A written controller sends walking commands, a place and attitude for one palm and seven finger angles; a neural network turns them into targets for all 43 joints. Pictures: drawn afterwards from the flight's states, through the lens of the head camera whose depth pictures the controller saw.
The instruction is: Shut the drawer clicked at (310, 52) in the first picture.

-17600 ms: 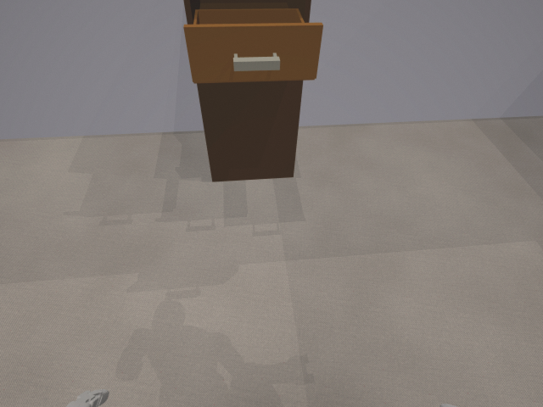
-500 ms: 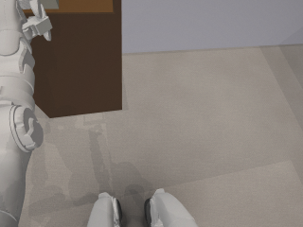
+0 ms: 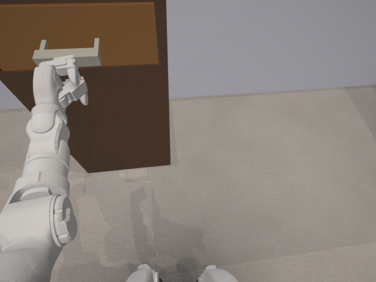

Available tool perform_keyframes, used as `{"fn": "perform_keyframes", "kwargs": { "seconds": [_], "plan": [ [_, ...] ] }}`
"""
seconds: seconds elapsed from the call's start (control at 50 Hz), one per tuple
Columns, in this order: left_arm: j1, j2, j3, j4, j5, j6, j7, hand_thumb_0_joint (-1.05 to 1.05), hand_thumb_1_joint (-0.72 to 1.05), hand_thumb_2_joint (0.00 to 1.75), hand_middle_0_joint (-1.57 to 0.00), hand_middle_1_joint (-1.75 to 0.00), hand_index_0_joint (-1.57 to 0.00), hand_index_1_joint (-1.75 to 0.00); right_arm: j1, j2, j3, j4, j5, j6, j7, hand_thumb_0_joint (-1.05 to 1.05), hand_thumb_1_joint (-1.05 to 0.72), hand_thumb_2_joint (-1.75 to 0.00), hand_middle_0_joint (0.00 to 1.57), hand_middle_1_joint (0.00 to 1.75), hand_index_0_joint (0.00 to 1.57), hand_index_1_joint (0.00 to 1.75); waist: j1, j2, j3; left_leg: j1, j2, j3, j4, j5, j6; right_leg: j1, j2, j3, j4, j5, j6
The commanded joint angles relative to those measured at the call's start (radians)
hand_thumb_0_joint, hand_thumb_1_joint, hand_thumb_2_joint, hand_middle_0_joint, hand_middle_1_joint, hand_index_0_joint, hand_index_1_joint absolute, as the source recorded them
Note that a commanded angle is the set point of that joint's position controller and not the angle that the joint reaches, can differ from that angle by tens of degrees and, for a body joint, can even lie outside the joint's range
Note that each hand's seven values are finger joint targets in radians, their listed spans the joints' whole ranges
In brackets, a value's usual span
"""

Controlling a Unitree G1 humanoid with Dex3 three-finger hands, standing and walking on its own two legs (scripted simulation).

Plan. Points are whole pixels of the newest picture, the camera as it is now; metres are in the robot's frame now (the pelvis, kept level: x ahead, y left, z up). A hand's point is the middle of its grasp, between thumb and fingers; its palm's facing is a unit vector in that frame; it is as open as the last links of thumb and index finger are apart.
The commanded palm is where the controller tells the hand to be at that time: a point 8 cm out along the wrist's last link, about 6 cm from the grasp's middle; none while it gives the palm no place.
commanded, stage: draw the hand back to the body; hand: left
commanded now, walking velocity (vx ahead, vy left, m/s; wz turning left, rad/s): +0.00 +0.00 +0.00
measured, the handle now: (70, 50) +0.61 +0.22 +0.08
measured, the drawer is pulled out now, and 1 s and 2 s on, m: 0.00 0.00 0.00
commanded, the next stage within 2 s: step back with the hand held close in 1.26 s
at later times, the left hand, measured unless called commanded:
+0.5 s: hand (33, 157) +0.32 +0.21 +0.14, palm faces +0.15 -0.97 -0.17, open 3.2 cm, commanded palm +0.28 +0.26 +0.16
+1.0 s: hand out of the picture +0.18 +0.24 +0.19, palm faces +0.36 -0.86 -0.35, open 3.2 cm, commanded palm +0.12 +0.28 +0.22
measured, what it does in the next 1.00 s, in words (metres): rises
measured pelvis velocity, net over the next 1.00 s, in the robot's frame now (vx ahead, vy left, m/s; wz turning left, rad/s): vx -0.02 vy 0.00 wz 0.02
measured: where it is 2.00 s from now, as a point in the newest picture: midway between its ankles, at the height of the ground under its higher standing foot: outside the picture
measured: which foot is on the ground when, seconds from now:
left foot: down 0.00-1.00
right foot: down 0.00-1.00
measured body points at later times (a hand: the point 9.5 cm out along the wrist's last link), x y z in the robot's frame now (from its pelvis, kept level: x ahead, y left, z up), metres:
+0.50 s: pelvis +0.00 +0.00 +0.03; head +0.02 -0.02 +0.48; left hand +0.31 +0.26 +0.15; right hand +0.19 -0.24 -0.05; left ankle -0.01 +0.10 -0.69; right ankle -0.05 -0.10 -0.69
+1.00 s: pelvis -0.02 +0.00 +0.05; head -0.04 -0.03 +0.50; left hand +0.15 +0.28 +0.21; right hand +0.17 -0.21 -0.04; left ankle -0.01 +0.10 -0.69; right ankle -0.05 -0.10 -0.69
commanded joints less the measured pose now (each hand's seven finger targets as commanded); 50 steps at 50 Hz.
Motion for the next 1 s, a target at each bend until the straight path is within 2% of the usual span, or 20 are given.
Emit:
{"fn": "perform_keyframes", "kwargs": {
  "seconds": [0.0, 0.06, 0.1, 0.14, 0.18, 0.22, 0.28, 0.32, 0.36, 0.38, 0.42, 0.46, 0.5, 0.56, 0.62, 0.66, 0.78, 0.88, 0.94, 0.98],
  "plan": [
    [-0.130, 0.157, -0.028, -0.418, -0.077, -0.034, -0.038, 0.00, 0.90, 0.90, -1.40, -1.60, -1.40, -1.60, 0.116, -0.145, -0.059, -0.111, 0.031, -0.024, -0.006, 0.00, -0.90, -0.90, 0.20, 0.30, 0.20, 0.30, 0.070, 0.071, -0.565, 0.517, -0.028, -0.049, -0.060, 0.778, 0.017, 0.348, -0.008, 0.033, -0.080, 0.849, 0.028],
    [-0.029, 0.163, -0.013, -0.504, -0.121, 0.017, -0.044, 0.00, 0.90, 0.90, -1.40, -1.60, -1.40, -1.60, 0.053, -0.155, -0.060, -0.130, 0.049, -0.032, -0.021, 0.00, -0.90, -0.90, 0.20, 0.30, 0.20, 0.30, 0.074, -0.046, -0.439, 0.445, -0.038, -0.036, -0.121, 0.546, 0.021, 0.397, -0.009, 0.031, -0.132, 0.753, 0.033],
    [-0.024, 0.139, -0.039, -0.546, -0.133, 0.027, -0.039, 0.00, 0.90, 0.90, -1.40, -1.60, -1.40, -1.60, 0.006, -0.150, -0.053, -0.133, 0.060, -0.040, -0.038, 0.00, -0.90, -0.90, 0.20, 0.30, 0.20, 0.30, 0.061, -0.035, -0.328, 0.429, -0.045, -0.035, -0.158, 0.426, 0.023, 0.371, -0.011, 0.039, -0.171, 0.631, 0.032],
    [0.023, 0.131, -0.039, -0.567, -0.142, 0.032, -0.040, 0.00, 0.90, 0.90, -1.40, -1.60, -1.40, -1.60, -0.021, -0.149, -0.050, -0.131, 0.061, -0.051, -0.050, 0.00, -0.90, -0.90, 0.20, 0.30, 0.20, 0.30, 0.064, -0.025, -0.252, 0.445, -0.045, -0.036, -0.175, 0.429, 0.026, 0.361, -0.014, 0.040, -0.191, 0.619, 0.030],
    [0.061, 0.124, -0.060, -0.694, -0.146, 0.031, -0.056, 0.00, 0.90, 0.90, -1.40, -1.60, -1.40, -1.60, -0.032, -0.144, -0.051, -0.141, 0.058, -0.061, -0.055, 0.00, -0.90, -0.90, 0.20, 0.30, 0.20, 0.30, 0.083, 0.065, -0.341, 0.538, -0.052, -0.027, -0.145, 0.634, 0.029, 0.433, -0.032, 0.054, -0.162, 0.850, 0.039],
    [0.126, 0.113, -0.078, -0.773, -0.157, 0.045, -0.081, 0.00, 0.90, 0.90, -1.40, -1.60, -1.40, -1.60, -0.049, -0.133, -0.048, -0.144, 0.061, -0.078, -0.058, 0.00, -0.90, -0.90, 0.20, 0.30, 0.20, 0.30, 0.096, 0.062, -0.400, 0.603, -0.044, -0.042, -0.143, 0.758, 0.025, 0.469, -0.042, 0.047, -0.152, 0.945, 0.047],
    [0.207, 0.077, -0.101, -0.799, -0.185, 0.071, -0.105, 0.00, 0.90, 0.90, -1.40, -1.60, -1.40, -1.60, -0.103, -0.132, -0.046, -0.153, 0.069, -0.104, -0.071, 0.00, -0.90, -0.90, 0.20, 0.30, 0.20, 0.30, 0.094, -0.027, -0.318, 0.608, -0.037, -0.059, -0.186, 0.631, 0.021, 0.429, -0.027, 0.023, -0.186, 0.757, 0.038],
    [0.238, 0.089, -0.081, -0.782, -0.196, 0.099, -0.104, 0.00, 0.90, 0.90, -1.40, -1.60, -1.40, -1.60, -0.156, -0.134, -0.039, -0.158, 0.075, -0.111, -0.081, 0.00, -0.90, -0.90, 0.20, 0.30, 0.20, 0.30, 0.102, -0.049, -0.218, 0.557, -0.042, -0.064, -0.236, 0.446, 0.015, 0.400, -0.023, 0.015, -0.223, 0.569, 0.029],
    [0.296, 0.054, -0.098, -0.795, -0.202, 0.133, -0.107, 0.00, 0.90, 0.90, -1.40, -1.60, -1.40, -1.60, -0.198, -0.129, -0.029, -0.177, 0.080, -0.122, -0.089, 0.00, -0.90, -0.90, 0.20, 0.30, 0.20, 0.30, 0.115, -0.020, -0.165, 0.547, -0.052, -0.061, -0.266, 0.381, 0.016, 0.406, -0.031, 0.018, -0.252, 0.508, 0.023],
    [0.325, 0.102, -0.150, -0.917, -0.086, 0.133, -0.008, 0.00, 0.90, 0.90, -1.40, -1.60, -1.40, -1.60, -0.258, -0.112, -0.031, -0.181, 0.074, -0.106, -0.095, 0.00, -0.90, -0.90, 0.20, 0.30, 0.20, 0.30, 0.159, 0.062, -0.150, 0.625, -0.060, -0.043, -0.292, 0.416, 0.014, 0.407, -0.061, 0.064, -0.304, 0.518, 0.011],
    [0.436, 0.049, -0.169, -0.989, -0.065, 0.164, 0.074, 0.00, 0.90, 0.90, -1.40, -1.60, -1.40, -1.60, -0.259, -0.106, -0.029, -0.182, 0.068, -0.103, -0.102, 0.00, -0.90, -0.90, 0.20, 0.30, 0.20, 0.30, 0.149, 0.030, -0.180, 0.689, -0.046, -0.059, -0.296, 0.531, 0.009, 0.457, -0.066, 0.054, -0.311, 0.622, 0.023],
    [0.515, 0.077, -0.152, -1.066, -0.042, 0.185, 0.123, 0.00, 0.90, 0.90, -1.40, -1.60, -1.40, -1.60, -0.278, -0.107, -0.026, -0.184, 0.061, -0.097, -0.105, 0.00, -0.90, -0.90, 0.20, 0.30, 0.20, 0.30, 0.160, -0.018, -0.219, 0.713, -0.036, -0.063, -0.328, 0.547, 0.006, 0.531, -0.069, 0.053, -0.324, 0.634, 0.028],
    [0.542, 0.082, -0.152, -1.124, -0.036, 0.199, 0.154, 0.00, 0.90, 0.90, -1.40, -1.60, -1.40, -1.60, -0.309, -0.101, -0.019, -0.187, 0.058, -0.093, -0.114, 0.00, -0.90, -0.90, 0.20, 0.30, 0.20, 0.30, 0.159, -0.072, -0.173, 0.709, -0.035, -0.060, -0.374, 0.481, 0.010, 0.555, -0.064, 0.052, -0.354, 0.578, 0.026],
    [0.548, 0.104, -0.127, -1.182, -0.023, 0.207, 0.191, 0.00, 0.90, 0.90, -1.40, -1.60, -1.40, -1.60, -0.352, -0.095, -0.009, -0.182, 0.055, -0.095, -0.128, 0.00, -0.90, -0.90, 0.20, 0.30, 0.20, 0.30, 0.164, -0.050, -0.096, 0.724, -0.038, -0.055, -0.433, 0.382, 0.013, 0.547, -0.063, 0.055, -0.415, 0.459, 0.023],
    [0.572, 0.099, -0.128, -1.250, -0.011, 0.202, 0.213, 0.00, 0.90, 0.90, -1.40, -1.60, -1.40, -1.60, -0.369, -0.083, 0.002, -0.170, 0.048, -0.108, -0.136, 0.00, -0.90, -0.90, 0.20, 0.30, 0.20, 0.30, 0.169, 0.052, -0.055, 0.767, -0.042, -0.064, -0.476, 0.339, 0.007, 0.555, -0.060, 0.054, -0.460, 0.376, 0.012],
    [0.655, 0.073, -0.139, -1.279, -0.010, 0.200, 0.218, 0.00, 0.90, 0.90, -1.40, -1.60, -1.40, -1.60, -0.376, -0.080, 0.006, -0.166, 0.045, -0.119, -0.134, 0.00, -0.90, -0.90, 0.20, 0.30, 0.20, 0.30, 0.175, 0.072, -0.042, 0.793, -0.037, -0.072, -0.499, 0.345, 0.001, 0.571, -0.057, 0.046, -0.478, 0.364, 0.008],
    [0.941, 0.068, -0.106, -1.375, -0.015, 0.189, 0.215, 0.00, 0.90, 0.90, -1.40, -1.60, -1.40, -1.60, -0.396, -0.085, -0.001, -0.161, 0.030, -0.139, -0.125, 0.00, -0.90, -0.90, 0.20, 0.30, 0.20, 0.30, 0.202, -0.037, 0.018, 0.793, -0.029, -0.075, -0.543, 0.363, 0.004, 0.621, -0.052, 0.042, -0.522, 0.366, 0.010],
    [1.070, 0.104, -0.034, -1.485, -0.014, 0.176, 0.214, 0.00, 0.90, 0.90, -1.40, -1.60, -1.40, -1.60, -0.405, -0.079, -0.010, -0.160, 0.021, -0.146, -0.122, 0.00, -0.90, -0.90, 0.20, 0.30, 0.20, 0.30, 0.209, -0.019, 0.080, 0.784, -0.035, -0.061, -0.548, 0.338, 0.004, 0.608, -0.055, 0.052, -0.572, 0.334, 0.013],
    [1.143, 0.083, -0.033, -1.582, -0.014, 0.159, 0.218, 0.00, 0.90, 0.90, -1.40, -1.60, -1.40, -1.60, -0.399, -0.067, -0.011, -0.166, 0.022, -0.161, -0.122, 0.00, -0.90, -0.90, 0.20, 0.30, 0.20, 0.30, 0.207, 0.031, 0.066, 0.798, -0.031, -0.067, -0.548, 0.336, 0.000, 0.618, -0.060, 0.049, -0.560, 0.322, 0.010],
    [1.184, 0.116, 0.000, -1.641, -0.008, 0.152, 0.224, 0.00, 0.90, 0.90, -1.40, -1.60, -1.40, -1.60, -0.397, -0.073, -0.014, -0.168, 0.019, -0.178, -0.124, 0.00, -0.90, -0.90, 0.20, 0.30, 0.20, 0.30, 0.215, 0.053, 0.071, 0.804, -0.033, -0.067, -0.545, 0.336, -0.002, 0.609, -0.055, 0.054, -0.583, 0.320, 0.010]
  ]
}}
